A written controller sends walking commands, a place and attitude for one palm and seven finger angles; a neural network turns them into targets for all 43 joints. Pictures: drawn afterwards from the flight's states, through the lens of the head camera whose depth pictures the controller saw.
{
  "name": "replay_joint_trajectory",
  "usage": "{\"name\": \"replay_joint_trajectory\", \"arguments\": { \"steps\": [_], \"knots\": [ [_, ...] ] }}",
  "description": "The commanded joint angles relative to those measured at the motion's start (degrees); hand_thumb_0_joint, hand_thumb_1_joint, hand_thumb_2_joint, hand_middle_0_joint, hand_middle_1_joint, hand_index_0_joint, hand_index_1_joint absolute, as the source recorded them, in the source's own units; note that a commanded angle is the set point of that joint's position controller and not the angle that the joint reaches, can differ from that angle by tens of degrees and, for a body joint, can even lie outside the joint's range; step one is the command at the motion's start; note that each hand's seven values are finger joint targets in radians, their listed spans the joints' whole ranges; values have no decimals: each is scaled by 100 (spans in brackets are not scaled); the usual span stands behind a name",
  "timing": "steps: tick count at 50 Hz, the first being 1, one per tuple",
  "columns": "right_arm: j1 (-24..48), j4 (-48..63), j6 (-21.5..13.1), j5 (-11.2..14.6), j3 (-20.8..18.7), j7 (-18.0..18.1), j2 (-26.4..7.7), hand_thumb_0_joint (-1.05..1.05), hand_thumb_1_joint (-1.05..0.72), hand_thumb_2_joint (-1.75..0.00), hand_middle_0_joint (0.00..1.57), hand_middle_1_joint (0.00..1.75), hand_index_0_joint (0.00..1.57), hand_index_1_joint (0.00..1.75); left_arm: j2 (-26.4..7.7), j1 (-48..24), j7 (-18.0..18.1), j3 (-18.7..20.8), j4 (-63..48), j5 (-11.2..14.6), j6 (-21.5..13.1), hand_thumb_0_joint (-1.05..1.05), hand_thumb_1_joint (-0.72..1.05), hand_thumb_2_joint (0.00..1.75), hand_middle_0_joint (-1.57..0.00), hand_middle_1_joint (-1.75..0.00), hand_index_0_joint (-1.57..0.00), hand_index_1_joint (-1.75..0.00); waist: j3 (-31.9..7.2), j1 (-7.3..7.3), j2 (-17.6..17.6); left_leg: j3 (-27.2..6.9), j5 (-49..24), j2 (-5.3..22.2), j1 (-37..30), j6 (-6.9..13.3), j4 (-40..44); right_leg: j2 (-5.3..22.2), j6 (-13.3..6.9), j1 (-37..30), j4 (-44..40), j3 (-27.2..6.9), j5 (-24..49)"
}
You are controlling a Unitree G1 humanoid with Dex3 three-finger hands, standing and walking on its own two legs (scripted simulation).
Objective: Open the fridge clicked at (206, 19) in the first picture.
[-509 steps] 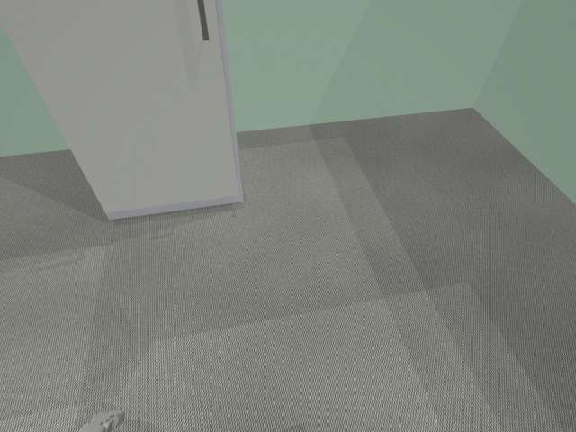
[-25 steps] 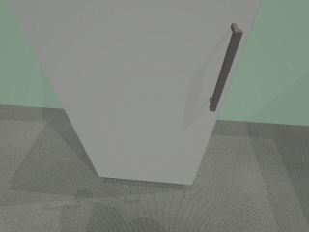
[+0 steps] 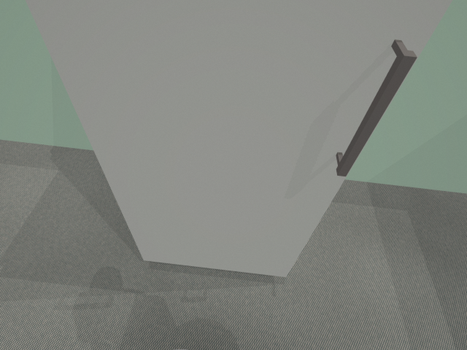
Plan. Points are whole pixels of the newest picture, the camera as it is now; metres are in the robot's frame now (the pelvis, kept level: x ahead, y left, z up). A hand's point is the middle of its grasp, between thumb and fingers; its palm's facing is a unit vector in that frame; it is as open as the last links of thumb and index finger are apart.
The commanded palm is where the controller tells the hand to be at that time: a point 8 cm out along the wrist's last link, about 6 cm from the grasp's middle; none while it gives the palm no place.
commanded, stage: come to a stop and stand still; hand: right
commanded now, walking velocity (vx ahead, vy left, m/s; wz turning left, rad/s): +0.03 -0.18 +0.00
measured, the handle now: (365, 118) +0.46 -0.19 +0.17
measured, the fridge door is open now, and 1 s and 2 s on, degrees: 0 0 0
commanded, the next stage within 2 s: look again from close up in 1.44 s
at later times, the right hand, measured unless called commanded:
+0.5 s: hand out of the picture -0.04 -0.19 -0.17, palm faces +0.04 +0.98 -0.19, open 7.4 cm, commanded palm none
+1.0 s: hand out of the picture -0.04 -0.16 -0.17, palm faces +0.04 +0.98 -0.18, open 7.4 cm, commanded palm none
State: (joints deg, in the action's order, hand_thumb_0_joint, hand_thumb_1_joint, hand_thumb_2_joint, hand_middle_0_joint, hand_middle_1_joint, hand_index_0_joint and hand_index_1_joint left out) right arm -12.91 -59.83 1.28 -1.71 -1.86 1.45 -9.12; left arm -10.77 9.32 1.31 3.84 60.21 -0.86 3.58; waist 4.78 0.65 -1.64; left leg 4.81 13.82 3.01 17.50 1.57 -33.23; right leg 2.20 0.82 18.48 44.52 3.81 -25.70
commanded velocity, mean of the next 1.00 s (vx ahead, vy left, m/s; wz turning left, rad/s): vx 0.04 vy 0.00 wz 0.00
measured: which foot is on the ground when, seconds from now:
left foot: down 0.00-1.00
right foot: up 0.00-0.20, down 0.22-1.00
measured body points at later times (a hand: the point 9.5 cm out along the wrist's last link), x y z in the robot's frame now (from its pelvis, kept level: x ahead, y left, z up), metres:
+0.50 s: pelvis -0.03 -0.02 +0.01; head -0.03 -0.01 +0.46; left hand -0.04 +0.19 -0.16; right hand -0.04 -0.24 -0.15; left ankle -0.01 +0.09 -0.73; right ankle -0.07 -0.13 -0.73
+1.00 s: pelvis -0.03 +0.00 +0.01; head -0.02 +0.01 +0.46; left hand -0.04 +0.21 -0.15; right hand -0.04 -0.21 -0.15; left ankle -0.01 +0.09 -0.73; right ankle -0.07 -0.13 -0.73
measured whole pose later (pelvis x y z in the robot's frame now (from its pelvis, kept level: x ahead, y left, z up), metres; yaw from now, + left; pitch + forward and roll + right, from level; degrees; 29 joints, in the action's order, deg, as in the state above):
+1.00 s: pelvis -0.03 +0.00 +0.01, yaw +0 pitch -2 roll +0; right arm -16.4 -66.4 -1.4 -0.7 0.2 2.3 -6.8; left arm -7.0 16.6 2.3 0.0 66.1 -0.8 -0.4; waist 2.2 0.6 -0.9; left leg 5.3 10.9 -0.8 11.1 2.3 -23.4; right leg 3.2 1.8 5.7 24.0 3.0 -16.3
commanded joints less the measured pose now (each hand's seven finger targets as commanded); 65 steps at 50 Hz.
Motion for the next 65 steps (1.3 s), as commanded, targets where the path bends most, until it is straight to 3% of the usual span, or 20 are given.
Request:
{"name": "replay_joint_trajectory", "arguments": {
  "steps": [1,5,7,9,11,12,14,21,23,24,26,33,48,49,50,51,53,57,59,65],
  "knots": [
    [-144,326,-133,-5,-259,107,-1054,0,-90,-90,20,30,20,30,-245,380,-70,40,-243,36,-139,0,90,90,-20,-30,-20,-30,-646,84,1019,-1509,-1339,1521,-635,859,1582,-22,27,259,629,-284,-196],
    [-335,265,-136,-19,-309,110,-1151,0,-90,-90,20,30,20,30,-258,318,-65,-18,-309,42,-198,0,90,90,-20,-30,-20,-30,-694,236,1162,-1671,-1426,1578,-954,894,1521,-45,87,145,-309,-242,-200],
    [-234,267,-125,-6,-314,111,-1156,0,-90,-90,20,30,20,30,-180,591,-64,-52,-215,49,-240,0,90,90,-20,-30,-20,-30,-744,157,1140,-1551,-1159,1430,-843,744,1453,-112,70,-314,-1167,-124,155],
    [13,270,-92,59,-282,101,-1035,0,-90,-90,20,30,20,30,-151,1102,-49,-87,12,43,-303,0,90,90,-20,-30,-20,-30,-775,-71,997,-1267,-78,1061,-212,378,1339,-127,0,-1287,-2235,-85,925],
    [86,345,-53,123,-153,38,-589,0,-90,-90,20,30,20,30,-519,1121,-19,-55,-4,-36,-370,0,90,90,-20,-30,-20,-30,-558,-56,-387,-527,613,251,297,-129,689,827,-352,-1170,-2993,-1256,516],
    [173,365,-45,111,-116,14,-426,0,-90,-90,20,30,20,30,-704,810,-2,-61,-101,-61,-362,0,90,90,-20,-30,-20,-30,-199,25,-797,-159,417,104,-70,-278,456,1233,-558,-284,-3443,-1559,-95],
    [62,144,-12,-1,-94,-18,-455,0,-90,-90,20,30,20,30,-618,226,-21,-95,-155,-48,-385,0,90,90,-20,-30,-20,-30,214,187,-872,-117,186,86,-780,-313,53,1095,-537,674,-3830,-1419,-1068],
    [-391,-173,-137,22,21,-65,-316,0,-90,-90,20,30,20,30,-398,851,67,-142,105,8,-454,0,90,90,-20,-30,-20,-30,677,62,-319,-224,-161,54,-327,-261,766,786,-479,-215,-3252,-1024,159],
    [-671,-324,-218,66,45,-19,-340,0,-90,-90,20,30,20,30,-224,1032,82,-201,186,33,-513,0,90,90,-20,-30,-20,-30,307,56,-111,-483,-774,273,-694,-163,1047,599,-373,-464,-2759,-719,1353],
    [-711,-392,-257,84,36,1,-392,0,-90,-90,20,30,20,30,-180,1069,87,-213,230,35,-511,0,90,90,-20,-30,-20,-30,97,25,409,-649,-1016,322,-794,-96,1092,473,-266,-633,-2481,-514,1628],
    [-709,-435,-303,120,65,21,-420,0,-90,-90,20,30,20,30,-132,1192,88,-228,283,44,-502,0,90,90,-20,-30,-20,-30,-170,-59,861,-732,-1214,472,-788,-23,1268,372,-177,-941,-2323,-344,1738],
    [-716,-521,-323,144,93,78,-334,0,-90,-90,20,30,20,30,-12,1247,107,-282,522,51,-503,0,90,90,-20,-30,-20,-30,-229,-67,264,-673,-1340,451,-865,-15,1371,415,-113,-1053,-2491,-342,1892],
    [-700,-531,-287,133,86,94,-370,0,-90,-90,20,30,20,30,-38,1282,108,-282,546,26,-445,0,90,90,-20,-30,-20,-30,155,-44,194,-740,-600,402,-690,-5,1667,397,-99,-905,-2582,-339,1544],
    [-1228,-711,-434,51,83,321,-590,0,-90,-90,20,30,20,30,-248,560,44,-290,152,52,-565,0,90,90,-20,-30,-20,-30,-24,215,335,-1052,-4168,744,-1005,-222,1076,340,41,-339,-1187,2,1617],
    [-1125,-448,-488,73,19,270,-842,0,-90,-90,20,30,20,30,31,1016,41,-286,-84,63,-479,0,90,90,-20,-30,-20,-30,-786,-123,354,-1395,-3520,1150,-1357,110,1151,168,-41,-355,-1168,-284,290],
    [-837,-316,-519,55,-19,205,-881,0,-90,-90,20,30,20,30,83,1147,27,-280,-81,16,-461,0,90,90,-20,-30,-20,-30,-1007,-158,15,-1344,-3495,1238,-1460,366,1113,116,-42,-516,-1299,-226,395],
    [-539,-229,-474,74,54,150,-640,0,-90,-90,20,30,20,30,34,1424,17,-297,-5,18,-486,0,90,90,-20,-30,-20,-30,-862,-313,234,-973,-1043,810,-584,384,1178,128,-74,-995,-1728,-312,942],
    [-455,-168,-315,90,132,85,-381,0,-90,-90,20,30,20,30,-168,1308,18,-343,-94,-21,-549,0,90,90,-20,-30,-20,-30,100,-124,-234,-597,38,234,-390,115,919,484,-259,-202,-2422,-729,1284],
    [-545,-167,-280,91,145,63,-379,0,-90,-90,20,30,20,30,-229,1235,23,-349,-183,-15,-541,0,90,90,-20,-30,-20,-30,374,-56,42,-601,208,192,-407,87,946,450,-283,103,-2656,-786,787],
    [-639,-107,-243,94,148,39,-423,0,-90,-90,20,30,20,30,-338,1312,9,-368,-186,-31,-545,0,90,90,-20,-30,-20,-30,474,-15,176,-655,362,197,-386,57,965,354,-310,223,-2944,-830,210]
  ]
}}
